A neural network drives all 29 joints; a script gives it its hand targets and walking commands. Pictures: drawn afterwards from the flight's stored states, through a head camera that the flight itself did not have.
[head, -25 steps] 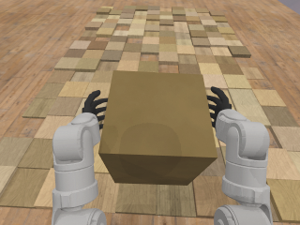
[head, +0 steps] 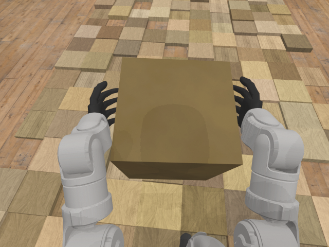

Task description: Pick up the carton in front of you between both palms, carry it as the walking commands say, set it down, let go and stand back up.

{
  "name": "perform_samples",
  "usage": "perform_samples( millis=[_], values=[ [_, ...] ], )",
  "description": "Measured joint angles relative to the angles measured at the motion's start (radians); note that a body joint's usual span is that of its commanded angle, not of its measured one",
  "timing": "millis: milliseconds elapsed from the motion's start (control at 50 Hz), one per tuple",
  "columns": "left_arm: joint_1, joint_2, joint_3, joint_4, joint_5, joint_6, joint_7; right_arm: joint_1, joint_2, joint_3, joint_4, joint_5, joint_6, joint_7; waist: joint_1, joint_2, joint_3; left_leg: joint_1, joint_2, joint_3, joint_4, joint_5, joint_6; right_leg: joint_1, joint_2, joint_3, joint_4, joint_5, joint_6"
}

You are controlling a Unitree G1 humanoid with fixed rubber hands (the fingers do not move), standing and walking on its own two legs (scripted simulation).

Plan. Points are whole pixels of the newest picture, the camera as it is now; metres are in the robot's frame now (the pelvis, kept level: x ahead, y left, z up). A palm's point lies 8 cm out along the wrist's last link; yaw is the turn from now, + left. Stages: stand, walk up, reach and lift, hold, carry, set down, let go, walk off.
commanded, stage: carry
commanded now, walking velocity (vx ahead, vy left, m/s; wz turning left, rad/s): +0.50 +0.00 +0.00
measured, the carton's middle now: (171, 129) +0.37 +0.01 +0.07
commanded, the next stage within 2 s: none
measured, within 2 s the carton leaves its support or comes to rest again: neither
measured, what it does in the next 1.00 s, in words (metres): climbs: left foot, then right foot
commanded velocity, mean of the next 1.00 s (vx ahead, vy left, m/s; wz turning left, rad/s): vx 0.50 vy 0.00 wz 0.00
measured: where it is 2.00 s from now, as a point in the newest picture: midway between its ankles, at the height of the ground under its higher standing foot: (169, 96)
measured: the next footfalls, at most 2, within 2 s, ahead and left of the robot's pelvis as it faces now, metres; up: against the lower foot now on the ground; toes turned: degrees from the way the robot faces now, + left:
left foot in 0.34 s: +0.39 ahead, +0.12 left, +0.02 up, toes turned +6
right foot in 0.70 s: +0.58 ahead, -0.10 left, +0.04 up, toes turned -6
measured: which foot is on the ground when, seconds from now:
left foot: up 0.00-0.32, down 0.34-0.74, up 0.76-1.00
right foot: down 0.00-0.38, up 0.40-0.68, down 0.70-1.00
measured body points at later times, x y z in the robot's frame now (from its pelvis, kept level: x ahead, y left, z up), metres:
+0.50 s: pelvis +0.31 +0.03 +0.04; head +0.35 +0.04 +0.49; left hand +0.69 +0.16 +0.16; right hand +0.66 -0.15 +0.16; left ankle +0.35 +0.12 -0.68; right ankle +0.23 -0.09 -0.59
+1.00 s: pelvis +0.61 -0.01 +0.07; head +0.65 -0.02 +0.52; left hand +0.95 +0.16 +0.18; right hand +0.98 -0.14 +0.18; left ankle +0.71 +0.11 -0.62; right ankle +0.54 -0.10 -0.67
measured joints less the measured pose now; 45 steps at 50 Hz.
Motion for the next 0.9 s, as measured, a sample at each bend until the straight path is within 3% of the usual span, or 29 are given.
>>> perform_samples(
  millis=[20, 60, 120, 220, 320, 360, 380, 440, 500, 600, 700, 720, 740, 780, 840, 900],
  values=[
    [-0.004, 0.001, -0.005, 0.01, -0.001, 0.009, 0.003, 0.003, -0.005, -0.001, 0.0, -0.001, 0.011, 0.001, 0.016, -0.004, 0.002, -0.067, -0.015, -0.031, 0.161, 0.001, -0.003, 0.018, 0.002, 0.002, 0.007, -0.027, -0.021],
    [0.002, 0.0, -0.004, 0.014, -0.009, 0.031, 0.009, 0.013, 0.007, -0.011, -0.007, -0.01, 0.036, 0.001, 0.042, -0.02, 0.004, -0.189, -0.031, -0.055, 0.358, 0.015, -0.002, 0.071, 0.001, 0.012, -0.025, -0.053, -0.016],
    [0.01, 0.002, 0.005, 0.001, -0.028, 0.048, 0.015, 0.013, 0.039, -0.028, -0.029, -0.034, 0.057, 0.004, 0.063, -0.039, 0.006, -0.34, -0.012, -0.049, 0.383, 0.05, -0.004, 0.16, -0.008, 0.025, -0.104, -0.068, 0.021],
    [-0.018, 0.022, 0.012, -0.003, -0.053, 0.049, 0.017, -0.01, 0.044, -0.022, -0.049, -0.053, 0.061, 0.009, 0.07, -0.046, -0.021, -0.468, 0.027, -0.029, 0.09, 0.072, -0.02, 0.287, -0.03, 0.044, -0.179, -0.126, 0.054],
    [-0.054, 0.036, 0.015, 0.08, -0.045, 0.069, 0.016, -0.026, 0.022, -0.016, 0.022, -0.065, 0.078, 0.013, 0.034, -0.048, -0.087, -0.403, 0.014, 0.046, -0.276, 0.243, -0.013, 0.411, -0.054, 0.062, -0.175, -0.239, 0.101],
    [-0.063, 0.049, 0.021, 0.115, -0.033, 0.081, 0.01, -0.042, 0.023, -0.013, 0.079, -0.071, 0.077, 0.013, 0.003, -0.075, -0.107, -0.347, -0.015, 0.09, -0.334, 0.332, 0.011, 0.422, -0.086, 0.094, -0.071, -0.325, 0.104],
    [-0.061, 0.058, 0.029, 0.13, -0.03, 0.083, 0.006, -0.052, 0.026, -0.005, 0.112, -0.078, 0.07, 0.012, -0.018, -0.086, -0.111, -0.344, -0.025, 0.103, -0.295, 0.309, 0.022, 0.38, -0.101, 0.129, 0.054, -0.315, 0.1],
    [-0.04, 0.056, 0.05, 0.153, -0.027, 0.092, -0.006, -0.042, 0.032, 0.007, 0.165, -0.079, 0.064, 0.004, -0.066, -0.065, -0.096, -0.299, -0.021, 0.097, -0.268, 0.209, 0.032, 0.188, -0.065, 0.196, 0.496, -0.306, 0.095],
    [-0.023, 0.019, 0.065, 0.13, -0.003, 0.093, -0.006, -0.008, 0.029, 0.005, 0.141, -0.051, 0.063, -0.004, -0.088, -0.05, -0.066, -0.223, -0.011, 0.085, -0.337, 0.198, 0.018, 0.034, -0.058, 0.183, 0.62, -0.263, 0.087],
    [0.0, -0.009, 0.056, 0.025, 0.011, 0.067, -0.008, -0.01, 0.022, 0.001, 0.072, -0.01, 0.037, -0.008, -0.097, -0.035, -0.041, -0.109, 0.008, 0.071, -0.431, 0.165, 0.004, -0.085, -0.07, 0.148, 0.378, -0.236, 0.095],
    [0.0, 0.007, 0.044, 0.001, 0.008, 0.066, -0.008, -0.045, 0.011, 0.008, 0.077, -0.004, 0.038, -0.008, -0.077, -0.022, -0.078, -0.008, 0.029, 0.059, -0.422, 0.06, -0.039, -0.008, -0.049, 0.088, -0.01, -0.079, 0.097],
    [-0.006, 0.006, 0.041, 0.021, 0.01, 0.062, -0.008, -0.05, 0.0, 0.009, 0.088, -0.004, 0.044, -0.008, -0.069, 0.0, -0.083, -0.002, 0.05, 0.045, -0.378, 0.025, -0.045, 0.019, -0.032, 0.078, -0.025, -0.007, 0.12],
    [-0.016, 0.004, 0.033, 0.047, 0.015, 0.058, -0.008, -0.05, -0.013, 0.005, 0.098, -0.001, 0.049, -0.007, -0.057, 0.012, -0.086, -0.027, 0.068, 0.031, -0.286, 0.031, -0.045, 0.034, -0.027, 0.063, -0.004, -0.016, 0.154],
    [-0.026, -0.001, 0.021, 0.092, 0.029, 0.059, -0.007, -0.043, -0.027, -0.001, 0.122, -0.001, 0.057, -0.002, -0.018, -0.004, -0.088, -0.132, 0.043, -0.022, 0.003, -0.004, -0.043, 0.065, -0.031, 0.06, 0.021, -0.091, 0.202],
    [0.004, -0.006, 0.015, 0.122, 0.03, 0.062, -0.005, -0.025, -0.007, -0.019, 0.145, -0.025, 0.069, 0.005, 0.024, -0.026, -0.081, -0.283, 0.008, -0.043, 0.228, -0.021, -0.029, 0.143, -0.032, 0.068, -0.033, -0.122, 0.183],
    [0.042, -0.009, 0.021, 0.131, 0.018, 0.047, -0.004, -0.002, 0.032, -0.032, 0.151, -0.066, 0.059, 0.016, 0.049, -0.036, -0.075, -0.379, 0.009, -0.025, 0.15, 0.018, -0.032, 0.235, -0.04, 0.074, -0.119, -0.129, 0.171]
  ],
)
